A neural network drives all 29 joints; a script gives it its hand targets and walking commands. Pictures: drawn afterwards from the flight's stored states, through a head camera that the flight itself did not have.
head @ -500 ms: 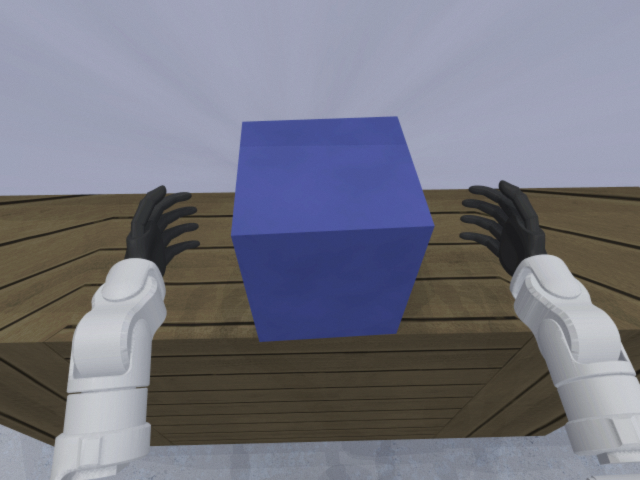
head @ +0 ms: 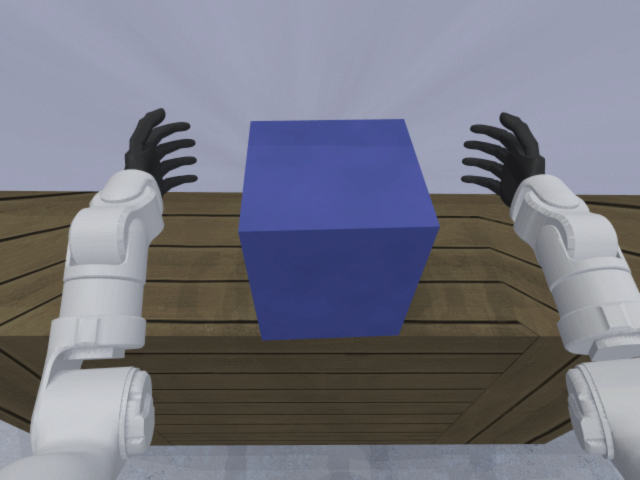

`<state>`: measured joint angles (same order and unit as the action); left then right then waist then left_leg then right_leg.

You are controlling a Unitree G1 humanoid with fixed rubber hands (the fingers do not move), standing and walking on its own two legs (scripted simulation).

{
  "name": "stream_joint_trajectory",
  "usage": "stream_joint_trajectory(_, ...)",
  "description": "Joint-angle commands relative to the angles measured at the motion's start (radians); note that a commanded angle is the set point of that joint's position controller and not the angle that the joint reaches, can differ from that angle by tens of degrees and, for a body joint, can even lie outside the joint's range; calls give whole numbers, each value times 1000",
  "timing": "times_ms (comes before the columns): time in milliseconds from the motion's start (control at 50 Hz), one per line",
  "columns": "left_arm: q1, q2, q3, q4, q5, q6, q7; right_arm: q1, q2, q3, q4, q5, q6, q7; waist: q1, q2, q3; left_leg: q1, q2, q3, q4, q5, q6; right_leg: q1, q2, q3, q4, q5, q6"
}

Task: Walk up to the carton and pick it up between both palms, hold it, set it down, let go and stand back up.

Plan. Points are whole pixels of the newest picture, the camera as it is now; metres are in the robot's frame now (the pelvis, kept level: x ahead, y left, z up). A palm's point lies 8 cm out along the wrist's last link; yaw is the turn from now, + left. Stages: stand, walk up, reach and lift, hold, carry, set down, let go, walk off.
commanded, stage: reach and lift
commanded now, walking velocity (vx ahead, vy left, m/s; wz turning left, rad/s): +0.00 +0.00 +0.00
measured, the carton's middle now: (329, 235) +0.44 +0.02 +0.05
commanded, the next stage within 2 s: none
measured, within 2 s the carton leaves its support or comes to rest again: neither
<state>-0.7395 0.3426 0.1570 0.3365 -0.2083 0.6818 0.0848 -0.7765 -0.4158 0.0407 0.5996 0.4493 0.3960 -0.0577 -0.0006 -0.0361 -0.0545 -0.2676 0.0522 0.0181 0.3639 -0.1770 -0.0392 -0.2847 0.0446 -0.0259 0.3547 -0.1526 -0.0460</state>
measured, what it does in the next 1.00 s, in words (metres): stands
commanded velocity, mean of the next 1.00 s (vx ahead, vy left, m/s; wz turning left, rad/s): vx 0.00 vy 0.00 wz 0.00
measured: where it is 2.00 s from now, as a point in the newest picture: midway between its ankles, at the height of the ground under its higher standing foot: outside the picture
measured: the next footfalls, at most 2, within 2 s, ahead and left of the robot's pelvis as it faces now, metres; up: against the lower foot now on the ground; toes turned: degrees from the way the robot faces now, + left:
none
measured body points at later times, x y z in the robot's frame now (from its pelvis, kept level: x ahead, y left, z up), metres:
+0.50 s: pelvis +0.00 +0.01 +0.00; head +0.03 +0.02 +0.45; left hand +0.45 +0.23 +0.16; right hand +0.46 -0.19 +0.16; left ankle +0.00 +0.14 -0.75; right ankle +0.01 -0.09 -0.75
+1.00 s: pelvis +0.00 +0.00 -0.01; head +0.05 +0.01 +0.44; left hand +0.44 +0.20 +0.08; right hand +0.45 -0.17 +0.08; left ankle +0.00 +0.14 -0.75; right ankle +0.01 -0.09 -0.75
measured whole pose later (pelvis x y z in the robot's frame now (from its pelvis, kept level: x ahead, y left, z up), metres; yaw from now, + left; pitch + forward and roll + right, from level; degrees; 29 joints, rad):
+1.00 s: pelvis +0.00 +0.00 -0.01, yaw +0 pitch +13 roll -1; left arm -0.85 0.19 0.06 1.06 -0.16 -0.03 0.10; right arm -0.85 -0.27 0.02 1.10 0.27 -0.06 -0.05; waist 0.04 0.00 -0.14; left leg -0.49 0.05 0.00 0.47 -0.21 -0.04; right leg -0.50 0.05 -0.03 0.44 -0.17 -0.04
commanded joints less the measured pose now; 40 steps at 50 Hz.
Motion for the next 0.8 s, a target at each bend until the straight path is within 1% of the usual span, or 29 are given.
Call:
stream_joint_trajectory(0, -568, 187, 15, -88, -9, -62, 9, -598, -221, -64, -102, 5, -52, 17, 7, 47, -587, 140, -62, -3, 5, 260, 32, 239, -3, 33, 14, 392, 70)
stream_joint_trajectory(80, -620, 191, -2, -2, -13, -76, 8, -652, -227, -47, -21, 8, -57, 24, 9, 43, -595, 134, -62, -7, 12, 272, 30, 237, -3, 33, 15, 410, 70)
stream_joint_trajectory(100, -638, 195, -3, 10, -13, -83, 8, -668, -230, -47, -5, 11, -60, 25, 12, 47, -606, 132, -62, -5, 11, 269, 30, 237, -5, 33, 12, 410, 70)
stream_joint_trajectory(120, -658, 198, -8, 30, -16, -89, 8, -689, -231, -42, 6, 10, -62, 27, 15, 39, -616, 128, -62, -5, 12, 269, 31, 235, -3, 33, 13, 411, 70)
stream_joint_trajectory(160, -678, 197, -13, 62, -15, -98, 11, -716, -233, -40, 35, 7, -65, 29, 15, 36, -613, 128, -60, -6, 12, 268, 30, 236, 0, 28, 11, 399, 69)
stream_joint_trajectory(180, -696, 196, -23, 77, -22, -104, 12, -728, -233, -39, 57, 11, -66, 32, 12, 44, -611, 128, -60, -6, 15, 272, 28, 225, 1, 26, 10, 402, 68)
stream_joint_trajectory(200, -699, 191, -28, 91, -22, -111, 12, -734, -229, -33, 68, 11, -70, 33, 15, 37, -613, 129, -59, -7, 15, 273, 28, 225, 1, 28, 8, 402, 67)
stream_joint_trajectory(220, -706, 193, -28, 101, -17, -118, 12, -740, -227, -32, 76, 9, -73, 33, 18, 41, -629, 133, -59, -6, 16, 277, 29, 227, 1, 27, 7, 405, 67)
stream_joint_trajectory(280, -692, 177, -37, 130, -16, -134, 9, -734, -217, -23, 110, 9, -86, 32, 13, 37, -636, 147, -59, -11, 31, 333, 22, 233, 6, 24, 12, 449, 68)
stream_joint_trajectory(300, -684, 176, -33, 132, -9, -141, 7, -725, -218, -25, 116, 6, -93, 31, 10, 37, -638, 154, -59, -10, 33, 338, 21, 235, 7, 23, 10, 455, 69)
stream_joint_trajectory(340, -645, 160, -30, 172, 8, -158, -2, -692, -199, -16, 149, -7, -104, 28, 8, 27, -616, 148, -61, -9, 33, 339, 22, 252, 5, 24, 9, 460, 73)
stream_joint_trajectory(400, -574, 123, -21, 215, 38, -206, -18, -625, -156, -23, 185, -27, -136, 25, 13, 28, -563, 128, -63, -8, 26, 324, 21, 253, 4, 23, 7, 427, 74)
stream_joint_trajectory(420, -550, 104, -26, 217, 50, -228, -22, -597, -142, -28, 194, -39, -150, 27, 10, 37, -551, 131, -64, -8, 26, 330, 19, 249, 5, 21, 4, 416, 72)
stream_joint_trajectory(440, -545, 100, -18, 189, 58, -252, -22, -587, -140, -38, 161, -50, -172, 27, 13, 42, -574, 149, -64, -2, 26, 344, 12, 253, 8, 16, 2, 418, 72)
stream_joint_trajectory(460, -540, 87, -25, 184, 62, -275, -21, -577, -129, -49, 160, -60, -191, 29, 9, 53, -572, 157, -63, -3, 33, 356, 7, 233, 11, 13, 3, 413, 70)
stream_joint_trajectory(480, -533, 85, -19, 166, 69, -299, -18, -570, -129, -59, 131, -75, -212, 28, 13, 55, -595, 168, -64, 0, 38, 373, 4, 235, 13, 10, 2, 419, 71)
stream_joint_trajectory(500, -540, 78, -21, 149, 70, -323, -14, -566, -121, -74, 116, -85, -232, 27, 10, 65, -612, 174, -64, 1, 40, 370, -1, 223, 15, 5, 4, 409, 70)
stream_joint_trajectory(560, -560, 70, -28, 108, 61, -390, 7, -573, -123, -110, 55, -123, -290, 24, 8, 79, -670, 185, -61, 5, 53, 385, -10, 192, 17, -5, 8, 398, 68)
stream_joint_trajectory(620, -581, 55, -49, 113, 48, -444, 26, -585, -114, -131, 50, -151, -331, 22, 10, 93, -722, 184, -56, 4, 75, 384, -19, 146, 16, -11, 20, 376, 61)
stream_joint_trajectory(660, -595, 51, -62, 150, 36, -476, 34, -597, -106, -136, 69, -164, -351, 21, 11, 82, -745, 170, -54, 3, 89, 370, -18, 115, 13, -13, 31, 360, 60)
stream_joint_trajectory(700, -586, 40, -71, 204, 33, -509, 37, -593, -91, -128, 98, -176, -369, 21, 20, 73, -758, 151, -52, 2, 101, 363, -17, 110, 11, -12, 43, 361, 63)
stream_joint_trajectory(740, -554, 16, -81, 301, 39, -549, 32, -571, -60, -113, 170, -183, -387, 19, 22, 60, -736, 111, -52, -1, 109, 350, -13, 109, 6, -8, 56, 360, 67)
stream_joint_trajectory(780, -536, 2, -85, 398, 47, -598, 22, -562, -41, -100, 236, -192, -416, 18, 32, 43, -719, 73, -51, -1, 111, 329, -9, 111, 1, -5, 69, 355, 71)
